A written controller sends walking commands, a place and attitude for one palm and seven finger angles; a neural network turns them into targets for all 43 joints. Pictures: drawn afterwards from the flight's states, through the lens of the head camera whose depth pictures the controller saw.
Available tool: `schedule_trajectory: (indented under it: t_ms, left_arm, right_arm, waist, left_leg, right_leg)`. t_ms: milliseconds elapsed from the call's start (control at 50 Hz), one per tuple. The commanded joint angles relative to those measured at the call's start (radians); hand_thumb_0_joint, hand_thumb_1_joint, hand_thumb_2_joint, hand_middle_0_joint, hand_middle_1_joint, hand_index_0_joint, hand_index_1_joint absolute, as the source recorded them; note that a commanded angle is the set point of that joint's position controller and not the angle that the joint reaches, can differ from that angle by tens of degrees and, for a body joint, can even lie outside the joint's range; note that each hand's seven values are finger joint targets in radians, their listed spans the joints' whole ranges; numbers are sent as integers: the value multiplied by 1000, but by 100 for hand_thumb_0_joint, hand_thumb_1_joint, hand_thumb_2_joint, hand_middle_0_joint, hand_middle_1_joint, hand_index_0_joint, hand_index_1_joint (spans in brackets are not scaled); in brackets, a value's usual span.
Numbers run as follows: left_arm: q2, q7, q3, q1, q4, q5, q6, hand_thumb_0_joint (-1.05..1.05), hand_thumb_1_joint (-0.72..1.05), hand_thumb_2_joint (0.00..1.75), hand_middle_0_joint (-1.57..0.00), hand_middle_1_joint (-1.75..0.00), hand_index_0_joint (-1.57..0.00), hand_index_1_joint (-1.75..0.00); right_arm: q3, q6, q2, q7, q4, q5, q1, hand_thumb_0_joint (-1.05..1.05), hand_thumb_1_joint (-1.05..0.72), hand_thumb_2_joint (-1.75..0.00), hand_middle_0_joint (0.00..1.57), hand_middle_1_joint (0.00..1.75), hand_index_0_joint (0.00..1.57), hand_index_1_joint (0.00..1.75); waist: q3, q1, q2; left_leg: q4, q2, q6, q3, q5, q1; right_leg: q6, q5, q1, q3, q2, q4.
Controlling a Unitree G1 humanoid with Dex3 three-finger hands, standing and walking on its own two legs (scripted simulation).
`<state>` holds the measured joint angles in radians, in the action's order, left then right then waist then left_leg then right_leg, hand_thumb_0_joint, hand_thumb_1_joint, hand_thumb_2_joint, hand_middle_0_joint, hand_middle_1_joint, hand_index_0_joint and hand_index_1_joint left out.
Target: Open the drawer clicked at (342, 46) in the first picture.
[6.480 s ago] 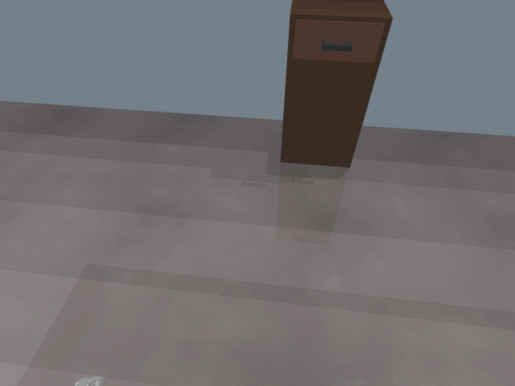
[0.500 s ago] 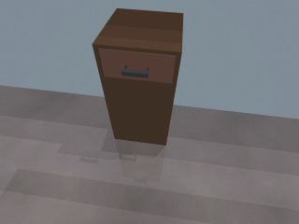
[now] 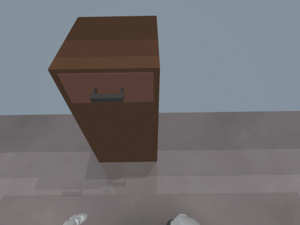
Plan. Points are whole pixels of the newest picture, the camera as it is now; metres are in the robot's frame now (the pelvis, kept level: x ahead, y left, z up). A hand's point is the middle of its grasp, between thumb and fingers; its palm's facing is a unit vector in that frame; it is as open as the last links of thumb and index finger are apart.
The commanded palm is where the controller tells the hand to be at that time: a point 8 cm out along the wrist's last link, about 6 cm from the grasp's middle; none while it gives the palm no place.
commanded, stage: come to a stop and stand still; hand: left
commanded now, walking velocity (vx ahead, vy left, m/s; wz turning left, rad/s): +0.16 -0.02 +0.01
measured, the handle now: (108, 94) +0.59 +0.17 -0.04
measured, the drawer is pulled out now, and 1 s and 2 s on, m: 0.00 0.00 0.00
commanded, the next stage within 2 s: look again from close up in 1.38 s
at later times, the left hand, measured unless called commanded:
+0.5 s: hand out of the picture +0.13 +0.19 -0.15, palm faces +0.07 -0.96 -0.26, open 7.3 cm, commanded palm none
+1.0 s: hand out of the picture +0.06 +0.19 -0.15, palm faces +0.00 -0.98 -0.22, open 7.4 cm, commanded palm none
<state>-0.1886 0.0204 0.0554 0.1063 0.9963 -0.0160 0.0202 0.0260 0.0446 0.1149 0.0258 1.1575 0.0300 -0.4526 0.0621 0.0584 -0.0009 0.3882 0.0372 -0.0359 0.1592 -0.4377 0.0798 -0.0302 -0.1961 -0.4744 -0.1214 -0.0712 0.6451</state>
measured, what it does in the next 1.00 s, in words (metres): steps on the spot: right foot, then left foot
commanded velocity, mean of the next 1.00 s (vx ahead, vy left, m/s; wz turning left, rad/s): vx -0.09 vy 0.04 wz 0.00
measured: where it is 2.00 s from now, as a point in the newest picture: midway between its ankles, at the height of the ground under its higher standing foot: outside the picture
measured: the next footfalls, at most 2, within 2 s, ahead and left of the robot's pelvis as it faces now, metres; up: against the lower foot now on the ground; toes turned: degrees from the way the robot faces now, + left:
right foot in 0.02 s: +0.16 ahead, -0.10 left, +0.00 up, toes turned -8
left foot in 0.58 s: +0.08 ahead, +0.13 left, +0.00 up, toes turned +1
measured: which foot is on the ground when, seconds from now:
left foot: down 0.00-0.04, up 0.06-0.56, down 0.58-1.00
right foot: up 0.00-0.00, down 0.02-0.58, up 0.60-0.86, down 0.88-1.00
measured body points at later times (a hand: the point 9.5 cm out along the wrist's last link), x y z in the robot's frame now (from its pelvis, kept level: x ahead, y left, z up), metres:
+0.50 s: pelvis +0.08 -0.01 +0.01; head +0.11 -0.02 +0.46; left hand +0.12 +0.24 -0.13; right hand +0.18 -0.24 -0.14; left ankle +0.07 +0.13 -0.69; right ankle +0.12 -0.09 -0.72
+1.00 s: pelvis +0.05 +0.02 +0.02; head +0.06 +0.00 +0.47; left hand +0.06 +0.24 -0.14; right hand +0.07 -0.21 -0.15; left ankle +0.05 +0.13 -0.72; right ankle +0.01 -0.10 -0.72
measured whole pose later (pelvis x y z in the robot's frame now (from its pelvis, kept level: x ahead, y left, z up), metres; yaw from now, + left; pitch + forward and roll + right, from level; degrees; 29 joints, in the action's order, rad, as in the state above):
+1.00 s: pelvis +0.05 +0.02 +0.02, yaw -1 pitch -1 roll +1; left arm -0.15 -0.03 0.00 0.26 1.14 0.00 0.00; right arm 0.01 -0.01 0.18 0.03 1.11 0.01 -0.23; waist 0.02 0.01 -0.02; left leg 0.41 0.00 0.01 0.07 -0.22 -0.17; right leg 0.01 -0.29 -0.13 -0.03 -0.03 0.44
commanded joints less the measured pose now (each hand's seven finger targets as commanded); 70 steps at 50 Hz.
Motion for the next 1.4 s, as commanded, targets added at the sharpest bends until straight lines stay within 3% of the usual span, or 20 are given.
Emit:
schedule_trajectory:
  t_ms: [0, 20, 40, 60, 80, 140, 240, 420, 500, 520, 560, 580, 600, 660, 760, 820, 860, 920, 1100, 1380]
  left_arm:
    - [-209, -25, 54, 413, 70, -16, 43, 0, 90, 90, -20, -30, -20, -30]
    - [-256, -25, 57, 421, 70, 7, 40, 0, 90, 90, -20, -30, -20, -30]
    - [-220, -31, 47, 310, 37, 8, 35, 0, 90, 90, -20, -30, -20, -30]
    - [-172, -36, 33, 210, 11, 8, 29, 0, 90, 90, -20, -30, -20, -30]
    - [-125, -41, 18, 143, -6, 7, 33, 0, 90, 90, -20, -30, -20, -30]
    - [-72, -54, -5, 57, -15, -2, 29, 0, 90, 90, -20, -30, -20, -30]
    - [-126, -62, 17, 131, -12, -5, -6, 0, 90, 90, -20, -30, -20, -30]
    - [-174, -67, 35, 117, -54, -19, -30, 0, 90, 90, -20, -30, -20, -30]
    - [-177, -63, 34, 121, -37, -12, -36, 0, 90, 90, -20, -30, -20, -30]
    - [-160, -62, 29, 125, -38, -4, -38, 0, 90, 90, -20, -30, -20, -30]
    - [-77, -55, 8, 163, -48, 3, -44, 0, 90, 90, -20, -30, -20, -30]
    - [-79, -54, 1, 130, -45, 2, -49, 0, 90, 90, -20, -30, -20, -30]
    - [-81, -57, 3, 130, -34, 0, -58, 0, 90, 90, -20, -30, -20, -30]
    - [-80, -49, 1, 175, 13, -1, -54, 0, 90, 90, -20, -30, -20, -30]
    - [-48, -50, -27, 151, 37, 2, -41, 0, 90, 90, -20, -30, -20, -30]
    - [-62, -55, -33, 211, 84, 5, -24, 0, 90, 90, -20, -30, -20, -30]
    - [-94, -60, -36, 213, 100, 6, -12, 0, 90, 90, -20, -30, -20, -30]
    - [-73, -61, -40, 200, 112, 7, -6, 0, 90, 90, -20, -30, -20, -30]
    - [-59, -60, -43, 207, 119, 12, -19, 0, 90, 90, -20, -30, -20, -30]
    - [-14, -62, -44, 263, 135, 15, -6, 0, 90, 90, -20, -30, -20, -30]
  right_arm:
    - [27, 24, 106, -9, -62, -29, -61, 0, -90, -90, 20, 30, 20, 30]
    - [26, 14, 113, -3, -73, -35, -60, 0, -90, -90, 20, 30, 20, 30]
    - [32, 5, 113, -5, -84, -29, 17, 0, -90, -90, 20, 30, 20, 30]
    - [33, -1, 106, -6, -92, -22, 54, 0, -90, -90, 20, 30, 20, 30]
    - [26, -9, 93, -6, -82, -14, 53, 0, -90, -90, 20, 30, 20, 30]
    - [5, -52, 38, 0, -45, -17, -27, 0, -90, -90, 20, 30, 20, 30]
    - [27, -89, 85, -3, -107, -19, 94, 0, -90, -90, 20, 30, 20, 30]
    - [41, -95, 123, -12, -202, -23, 241, 0, -90, -90, 20, 30, 20, 30]
    - [32, -75, 118, -9, -193, -22, 195, 0, -90, -90, 20, 30, 20, 30]
    - [31, -66, 134, -10, -182, -19, 167, 0, -90, -90, 20, 30, 20, 30]
    - [38, -58, 245, -10, -217, -6, 225, 0, -90, -90, 20, 30, 20, 30]
    - [32, -57, 238, 1, -220, -3, 255, 0, -90, -90, 20, 30, 20, 30]
    - [28, -52, 230, 10, -217, -4, 277, 0, -90, -90, 20, 30, 20, 30]
    - [13, -50, 197, 17, -208, -10, 310, 0, -90, -90, 20, 30, 20, 30]
    - [17, -41, 193, 16, -146, -16, 223, 0, -90, -90, 20, 30, 20, 30]
    - [13, -32, 178, 14, -116, -28, 194, 0, -90, -90, 20, 30, 20, 30]
    - [6, -25, 142, 8, -109, -35, 190, 0, -90, -90, 20, 30, 20, 30]
    - [2, -34, 140, 7, -83, -25, 179, 0, -90, -90, 20, 30, 20, 30]
    - [-16, -46, 116, 4, -27, -20, 121, 0, -90, -90, 20, 30, 20, 30]
    - [-18, -36, 79, 13, -6, -21, 57, 0, -90, -90, 20, 30, 20, 30]
  waist:
    - [-215, -182, 246]
    - [-275, -162, 273]
    - [-198, -154, 186]
    - [-99, -112, 94]
    - [-60, -77, 26]
    - [-91, -6, 56]
    - [-110, -62, 100]
    - [-110, -81, 151]
    - [-144, -56, 150]
    - [-153, -46, 103]
    - [-101, -82, -234]
    - [-71, -67, -212]
    - [-63, -80, -251]
    - [-62, -100, -170]
    - [-83, -60, -129]
    - [-104, -75, -70]
    - [-90, -53, -20]
    - [-72, -49, 116]
    - [71, -54, 16]
    - [36, -54, 11]
  left_leg:
    - [650, 10, 57, 6, 201, -500]
    - [878, -27, 59, -99, -164, -525]
    - [938, 18, 65, -171, -118, -569]
    - [939, 53, 64, -183, -35, -593]
    - [888, 76, 54, -187, 32, -561]
    - [642, 63, 14, -167, 51, -398]
    - [561, 3, -11, -144, 43, -481]
    - [465, -13, -6, -163, -20, -455]
    - [124, -19, 5, -124, 168, -283]
    - [10, 5, 15, -131, 273, -206]
    - [-94, 287, 138, -389, 574, -247]
    - [-138, 297, 193, -421, 593, -318]
    - [-147, 280, 201, -394, 593, -343]
    - [-105, 202, 194, -282, 602, -280]
    - [-82, 196, 195, -271, 677, -152]
    - [-7, 140, 128, -244, 652, -171]
    - [-11, 76, 65, -202, 482, -219]
    - [-13, 66, 53, -177, 436, -187]
    - [-79, 50, 46, -183, 211, -264]
    - [-51, 60, 46, -176, 287, -246]
  right_leg:
    - [-144, 296, 680, 402, -263, -193]
    - [-227, 301, 623, 567, -388, -321]
    - [-229, 138, 488, 539, -363, -377]
    - [-208, 48, 370, 463, -328, -397]
    - [-176, 155, 267, 350, -291, -394]
    - [-129, 491, 136, 144, -216, -358]
    - [-158, 634, 269, 169, -235, -294]
    - [-187, 532, 295, 220, -258, -278]
    - [-117, 391, 282, 196, -204, -212]
    - [-77, 302, 249, 174, -165, -167]
    - [23, -190, 123, 33, 3, -11]
    - [36, -308, 118, 75, 33, 115]
    - [34, -336, 121, 125, 34, 200]
    - [39, -257, 95, 146, 37, 283]
    - [60, -243, 159, 101, 17, 6]
    - [53, 20, 314, 112, 0, -285]
    - [16, 227, 349, 184, -83, -291]
    - [7, 242, 302, 177, -66, -277]
    - [4, -115, 223, 195, -36, -368]
    - [-5, -44, 226, 192, -29, -353]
